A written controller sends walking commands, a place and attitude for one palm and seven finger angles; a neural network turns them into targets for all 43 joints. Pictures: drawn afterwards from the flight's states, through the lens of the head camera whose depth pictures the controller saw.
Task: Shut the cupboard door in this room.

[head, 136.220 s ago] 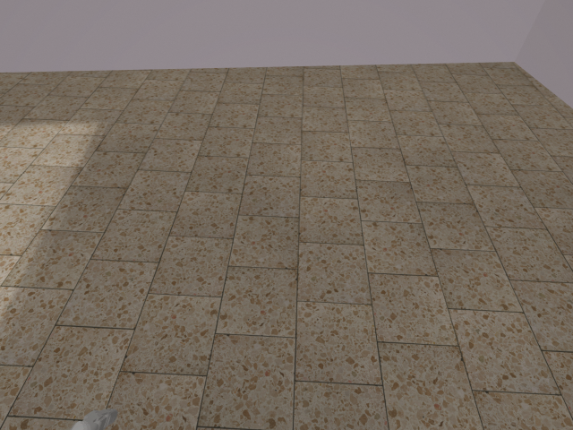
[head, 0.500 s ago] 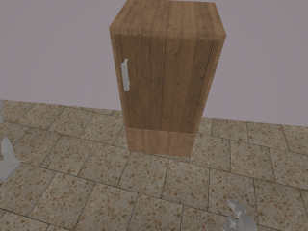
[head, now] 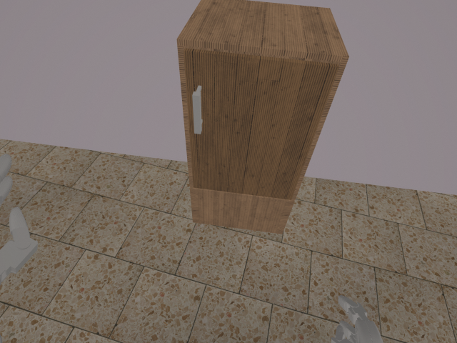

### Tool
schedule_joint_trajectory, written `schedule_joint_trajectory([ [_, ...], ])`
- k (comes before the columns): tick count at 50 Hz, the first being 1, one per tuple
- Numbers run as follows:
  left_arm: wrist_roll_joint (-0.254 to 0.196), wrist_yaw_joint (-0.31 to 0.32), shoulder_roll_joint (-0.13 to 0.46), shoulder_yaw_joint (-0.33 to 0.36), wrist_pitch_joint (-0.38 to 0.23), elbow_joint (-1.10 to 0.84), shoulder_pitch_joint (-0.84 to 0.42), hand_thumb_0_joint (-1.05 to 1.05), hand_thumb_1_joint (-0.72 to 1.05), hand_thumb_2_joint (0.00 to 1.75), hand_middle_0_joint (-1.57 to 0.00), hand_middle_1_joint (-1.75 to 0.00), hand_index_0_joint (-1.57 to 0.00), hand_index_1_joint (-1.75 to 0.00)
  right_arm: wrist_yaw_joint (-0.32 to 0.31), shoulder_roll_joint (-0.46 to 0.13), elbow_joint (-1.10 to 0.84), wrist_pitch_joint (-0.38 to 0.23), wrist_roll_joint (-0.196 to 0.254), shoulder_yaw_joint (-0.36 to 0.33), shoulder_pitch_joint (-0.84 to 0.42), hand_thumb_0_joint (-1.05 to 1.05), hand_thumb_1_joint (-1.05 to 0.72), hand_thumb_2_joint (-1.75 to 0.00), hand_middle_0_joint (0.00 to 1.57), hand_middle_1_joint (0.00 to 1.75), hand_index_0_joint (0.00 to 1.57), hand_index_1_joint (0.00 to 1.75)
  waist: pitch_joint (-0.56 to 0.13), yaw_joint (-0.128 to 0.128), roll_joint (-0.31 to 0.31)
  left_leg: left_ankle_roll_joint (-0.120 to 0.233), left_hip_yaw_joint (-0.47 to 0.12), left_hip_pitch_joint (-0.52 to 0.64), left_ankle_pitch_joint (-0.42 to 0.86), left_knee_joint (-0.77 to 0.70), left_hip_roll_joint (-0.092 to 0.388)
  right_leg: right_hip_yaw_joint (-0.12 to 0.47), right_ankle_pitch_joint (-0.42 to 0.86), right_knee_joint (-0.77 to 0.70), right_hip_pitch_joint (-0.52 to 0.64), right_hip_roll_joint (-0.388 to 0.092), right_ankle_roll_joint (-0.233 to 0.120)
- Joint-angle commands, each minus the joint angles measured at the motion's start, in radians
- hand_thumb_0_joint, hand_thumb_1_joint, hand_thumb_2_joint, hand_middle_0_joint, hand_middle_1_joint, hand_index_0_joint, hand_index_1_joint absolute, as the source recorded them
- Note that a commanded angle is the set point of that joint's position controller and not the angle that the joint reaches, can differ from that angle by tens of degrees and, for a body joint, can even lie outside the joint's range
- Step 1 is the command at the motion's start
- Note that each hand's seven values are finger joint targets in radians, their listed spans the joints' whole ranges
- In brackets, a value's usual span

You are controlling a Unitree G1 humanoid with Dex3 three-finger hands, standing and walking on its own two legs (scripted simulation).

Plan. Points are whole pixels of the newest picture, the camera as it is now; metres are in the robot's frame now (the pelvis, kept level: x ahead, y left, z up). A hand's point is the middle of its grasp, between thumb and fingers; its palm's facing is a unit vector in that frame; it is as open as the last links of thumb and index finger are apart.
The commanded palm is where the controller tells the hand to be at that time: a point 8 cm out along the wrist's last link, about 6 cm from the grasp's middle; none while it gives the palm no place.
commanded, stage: stop stepping back and stand still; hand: left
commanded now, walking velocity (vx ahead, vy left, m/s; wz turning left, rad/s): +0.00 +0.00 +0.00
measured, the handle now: (198, 110) +0.77 +0.13 -0.03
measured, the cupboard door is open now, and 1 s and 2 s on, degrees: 0 0 0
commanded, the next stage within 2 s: let the arm hang, fingers relaxed in 0.08 s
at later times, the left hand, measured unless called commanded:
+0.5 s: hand out of the picture +0.04 +0.16 -0.18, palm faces +0.04 -0.98 -0.17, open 7.1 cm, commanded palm none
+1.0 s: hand out of the picture -0.06 +0.16 -0.17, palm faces +0.07 -0.98 -0.20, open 7.3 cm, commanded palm none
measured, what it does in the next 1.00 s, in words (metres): stands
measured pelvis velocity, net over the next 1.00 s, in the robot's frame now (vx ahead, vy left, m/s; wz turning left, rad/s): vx -0.01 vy -0.01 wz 0.02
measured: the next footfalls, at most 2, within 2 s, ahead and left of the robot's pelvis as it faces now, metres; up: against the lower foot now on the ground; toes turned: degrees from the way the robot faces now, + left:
none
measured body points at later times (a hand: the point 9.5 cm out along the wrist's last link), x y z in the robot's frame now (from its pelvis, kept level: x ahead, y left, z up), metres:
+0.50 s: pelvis -0.02 -0.01 -0.01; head -0.01 +0.01 +0.44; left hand +0.04 +0.22 -0.16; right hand +0.05 -0.26 -0.14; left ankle +0.04 +0.10 -0.74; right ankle -0.03 -0.12 -0.74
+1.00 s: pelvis -0.01 -0.01 +0.00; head -0.02 -0.01 +0.45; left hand -0.06 +0.22 -0.16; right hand -0.02 -0.22 -0.17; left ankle +0.04 +0.10 -0.74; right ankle -0.03 -0.12 -0.74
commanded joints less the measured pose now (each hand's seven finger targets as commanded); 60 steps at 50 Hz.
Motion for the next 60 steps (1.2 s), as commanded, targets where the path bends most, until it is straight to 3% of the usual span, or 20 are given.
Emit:
schedule_joint_trajectory([
  [1,0.002,0.021,0.196,0.138,-0.080,-0.234,-0.032,0.00,0.90,0.90,-0.20,-0.30,-0.20,-0.30,-0.014,-0.126,-0.152,-0.056,-0.005,-0.045,-0.089,0.00,-0.90,-0.90,0.20,0.30,0.20,0.30,-0.077,0.010,0.121,-0.011,-0.120,0.009,-0.025,-0.137,0.064,0.075,0.079,-0.052,0.018,-0.021,-0.003],
  [4,0.002,0.023,0.209,0.152,-0.081,-0.231,-0.024,0.00,0.90,0.90,-0.20,-0.30,-0.20,-0.30,-0.015,-0.135,-0.146,-0.061,-0.007,-0.051,-0.086,0.00,-0.90,-0.90,0.20,0.30,0.20,0.30,-0.086,0.010,0.135,-0.016,-0.125,0.019,-0.004,-0.137,0.061,0.072,0.086,-0.055,0.019,-0.019,-0.005],
  [8,0.000,0.021,0.181,0.129,-0.074,-0.185,-0.017,0.00,0.90,0.90,-0.20,-0.30,-0.20,-0.30,-0.014,-0.131,-0.143,-0.055,-0.003,-0.049,-0.081,0.00,-0.90,-0.90,0.20,0.30,0.20,0.30,-0.075,0.009,0.093,-0.013,-0.114,0.025,0.014,-0.123,0.063,0.075,0.098,-0.067,0.006,-0.021,-0.001],
  [9,0.052,-0.102,-0.018,-0.324,0.030,0.547,-0.083,0.00,0.90,0.90,-0.20,-0.30,-0.20,-0.30,0.076,-0.238,0.046,-0.139,0.015,-0.069,-0.180,0.00,-0.90,-0.90,0.20,0.30,0.20,0.30,0.009,-0.010,0.069,-0.010,-0.121,-0.011,0.260,0.028,0.095,0.023,0.183,0.042,-0.141,-0.086,-0.028],
  [10,0.074,-0.140,0.021,-0.280,0.137,0.580,-0.117,0.00,0.90,0.90,-0.20,-0.30,-0.20,-0.30,0.085,-0.291,0.074,-0.060,0.003,-0.093,-0.092,0.00,-0.90,-0.90,0.20,0.30,0.20,0.30,-0.035,-0.004,0.072,-0.009,-0.105,0.026,0.270,0.030,0.101,0.083,0.174,0.020,-0.133,-0.121,-0.035],
  [11,0.077,-0.150,0.015,-0.278,0.170,0.569,-0.115,0.00,0.90,0.90,-0.20,-0.30,-0.20,-0.30,0.082,-0.273,0.054,-0.030,-0.001,-0.092,-0.067,0.00,-0.90,-0.90,0.20,0.30,0.20,0.30,-0.032,-0.002,0.076,-0.002,-0.101,0.039,0.243,0.040,0.105,0.068,0.120,0.041,-0.151,-0.108,-0.036],
  [14,0.089,-0.161,0.009,-0.300,0.159,0.719,-0.170,0.00,0.90,0.90,-0.20,-0.30,-0.20,-0.30,0.079,-0.251,0.082,0.014,-0.018,-0.065,-0.059,0.00,-0.90,-0.90,0.20,0.30,0.20,0.30,-0.062,0.015,-0.062,0.032,-0.165,-0.026,0.217,0.015,0.113,0.064,0.037,0.092,-0.100,-0.068,-0.043],
  [16,0.089,-0.161,0.004,-0.316,0.159,0.834,-0.191,0.00,0.90,0.90,-0.20,-0.30,-0.20,-0.30,0.077,-0.227,0.100,0.033,-0.024,-0.049,-0.061,0.00,-0.90,-0.90,0.20,0.30,0.20,0.30,-0.071,0.015,-0.160,0.031,-0.169,-0.021,0.170,0.032,0.090,0.095,0.037,0.062,-0.091,-0.098,-0.054],
  [18,0.089,-0.155,-0.006,-0.330,0.165,0.950,-0.225,0.00,0.90,0.90,-0.20,-0.30,-0.20,-0.30,0.077,-0.187,0.132,0.058,-0.029,-0.038,-0.039,0.00,-0.90,-0.90,0.20,0.30,0.20,0.30,-0.062,0.005,-0.224,0.015,-0.136,0.020,0.125,0.079,0.045,0.130,0.026,0.017,-0.140,-0.149,-0.078],
  [20,0.084,-0.148,-0.001,-0.343,0.175,1.039,-0.261,0.00,0.90,0.90,-0.20,-0.30,-0.20,-0.30,0.075,-0.164,0.162,0.082,-0.036,-0.032,-0.029,0.00,-0.90,-0.90,0.20,0.30,0.20,0.30,-0.026,-0.005,-0.150,0.001,-0.103,0.053,0.067,0.113,0.018,0.147,-0.048,-0.024,-0.203,-0.180,-0.103],
  [22,0.082,-0.145,-0.012,-0.352,0.178,1.124,-0.275,0.00,0.90,0.90,-0.20,-0.30,-0.20,-0.30,0.073,-0.147,0.201,0.092,-0.038,-0.028,-0.013,0.00,-0.90,-0.90,0.20,0.30,0.20,0.30,0.003,-0.012,-0.023,0.001,-0.110,0.064,0.073,0.078,0.029,0.135,-0.098,-0.022,-0.214,-0.160,-0.095],
  [24,0.080,-0.143,-0.021,-0.353,0.178,1.209,-0.243,0.00,0.90,0.90,-0.20,-0.30,-0.20,-0.30,0.069,-0.149,0.234,0.094,-0.036,-0.027,-0.010,0.00,-0.90,-0.90,0.20,0.30,0.20,0.30,0.035,0.001,0.097,0.008,-0.150,0.030,0.060,0.009,0.051,0.113,-0.108,-0.012,-0.178,-0.119,-0.069],
  [26,0.080,-0.142,-0.072,-0.341,0.177,1.285,-0.193,0.00,0.90,0.90,-0.20,-0.30,-0.20,-0.30,0.059,-0.121,0.266,0.093,-0.039,-0.030,-0.005,0.00,-0.90,-0.90,0.20,0.30,0.20,0.30,0.036,0.022,0.195,0.018,-0.171,-0.037,-0.026,-0.055,0.060,0.105,-0.081,-0.015,-0.091,-0.100,-0.059],
  [28,0.076,-0.144,-0.065,-0.348,0.176,1.350,-0.169,0.00,0.90,0.90,-0.20,-0.30,-0.20,-0.30,0.055,-0.117,0.296,0.094,-0.035,-0.032,0.012,0.00,-0.90,-0.90,0.20,0.30,0.20,0.30,0.027,0.026,0.247,0.016,-0.175,-0.054,-0.080,-0.087,0.059,0.099,-0.063,-0.020,-0.044,-0.095,-0.060],
  [34,0.076,-0.145,-0.090,-0.357,0.166,1.471,-0.152,0.00,0.90,0.90,-0.20,-0.30,-0.20,-0.30,0.044,-0.104,0.367,0.097,-0.026,-0.042,0.095,0.00,-0.90,-0.90,0.20,0.30,0.20,0.30,0.044,0.011,0.061,0.013,-0.166,0.012,-0.088,-0.095,0.064,0.096,-0.085,-0.079,-0.074,-0.099,-0.064],
  [37,0.076,-0.142,-0.112,-0.361,0.166,1.514,-0.141,0.00,0.90,0.90,-0.20,-0.30,-0.20,-0.30,0.042,-0.086,0.403,0.097,-0.026,-0.041,0.119,0.00,-0.90,-0.90,0.20,0.30,0.20,0.30,0.070,0.005,0.006,0.015,-0.159,0.037,-0.105,-0.108,0.065,0.093,-0.112,-0.093,-0.111,-0.102,-0.062],
  [40,0.077,-0.139,-0.123,-0.364,0.166,1.544,-0.130,0.00,0.90,0.90,-0.20,-0.30,-0.20,-0.30,0.041,-0.069,0.429,0.099,-0.026,-0.040,0.135,0.00,-0.90,-0.90,0.20,0.30,0.20,0.30,0.103,0.003,-0.010,0.014,-0.151,0.041,-0.114,-0.117,0.061,0.094,-0.140,-0.103,-0.140,-0.101,-0.060],
  [47,0.076,-0.131,-0.153,-0.368,0.161,1.581,-0.102,0.00,0.90,0.90,-0.20,-0.30,-0.20,-0.30,0.038,-0.038,0.472,0.090,-0.024,-0.033,0.142,0.00,-0.90,-0.90,0.20,0.30,0.20,0.30,0.117,0.009,-0.031,0.017,-0.134,0.052,-0.040,-0.129,0.064,0.092,-0.064,-0.090,-0.121,-0.099,-0.049],
  [54,0.077,-0.127,-0.160,-0.365,0.163,1.586,-0.099,0.00,0.90,0.90,-0.20,-0.30,-0.20,-0.30,0.038,-0.020,0.488,0.091,-0.023,-0.032,0.146,0.00,-0.90,-0.90,0.20,0.30,0.20,0.30,0.153,0.014,0.004,0.013,-0.126,0.035,-0.051,-0.138,0.058,0.089,-0.072,-0.094,-0.125,-0.096,-0.046],
  [60,0.076,-0.127,-0.174,-0.361,0.160,1.584,-0.109,0.00,0.90,0.90,-0.20,-0.30,-0.20,-0.30,0.034,-0.012,0.490,0.085,-0.025,-0.032,0.147,0.00,-0.90,-0.90,0.20,0.30,0.20,0.30,0.120,0.013,0.036,0.011,-0.122,0.043,-0.007,-0.130,0.057,0.083,-0.026,-0.085,-0.087,-0.098,-0.047],
])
